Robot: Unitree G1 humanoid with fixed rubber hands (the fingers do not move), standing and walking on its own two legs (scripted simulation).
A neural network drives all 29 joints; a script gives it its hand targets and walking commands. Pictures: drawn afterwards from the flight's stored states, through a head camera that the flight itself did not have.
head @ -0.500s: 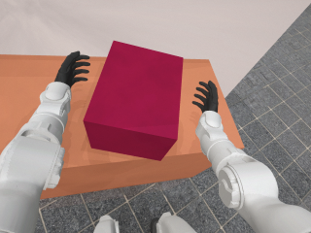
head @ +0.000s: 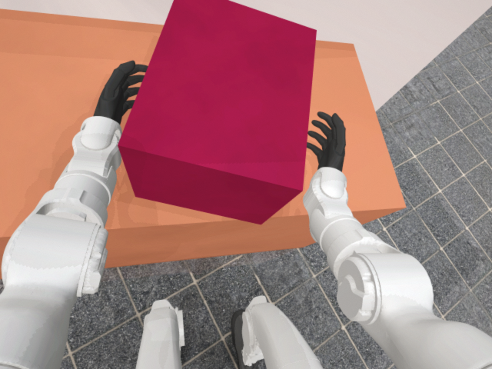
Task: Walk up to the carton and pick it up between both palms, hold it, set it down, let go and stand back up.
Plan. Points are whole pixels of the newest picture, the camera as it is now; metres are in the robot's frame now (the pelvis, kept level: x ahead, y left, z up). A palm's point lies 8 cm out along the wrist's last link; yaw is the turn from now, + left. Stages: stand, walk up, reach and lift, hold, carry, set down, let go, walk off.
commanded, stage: reach and lift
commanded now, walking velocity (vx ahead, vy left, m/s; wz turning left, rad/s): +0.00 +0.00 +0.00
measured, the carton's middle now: (224, 115) +0.52 +0.00 -0.02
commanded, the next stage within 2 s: none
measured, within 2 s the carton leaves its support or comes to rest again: neither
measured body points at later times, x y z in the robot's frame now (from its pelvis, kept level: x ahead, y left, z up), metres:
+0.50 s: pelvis +0.00 +0.00 +0.01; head +0.16 +0.08 +0.42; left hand +0.53 +0.16 +0.03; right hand +0.44 -0.16 +0.02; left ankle +0.05 +0.09 -0.63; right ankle +0.03 -0.15 -0.63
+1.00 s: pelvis +0.01 +0.00 +0.01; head +0.18 +0.10 +0.42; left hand +0.53 +0.16 +0.02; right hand +0.44 -0.15 +0.02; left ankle +0.05 +0.09 -0.63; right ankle +0.03 -0.15 -0.63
